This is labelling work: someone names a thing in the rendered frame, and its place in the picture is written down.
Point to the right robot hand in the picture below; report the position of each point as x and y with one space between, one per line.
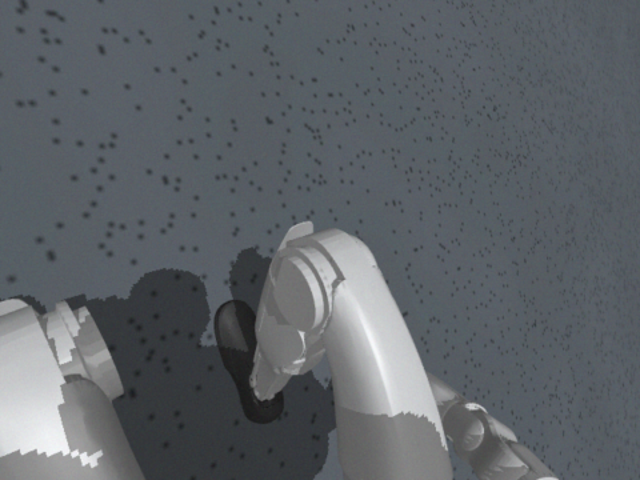
445 396

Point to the right robot foot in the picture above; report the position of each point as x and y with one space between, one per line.
234 327

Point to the right robot arm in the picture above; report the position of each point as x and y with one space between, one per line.
489 446

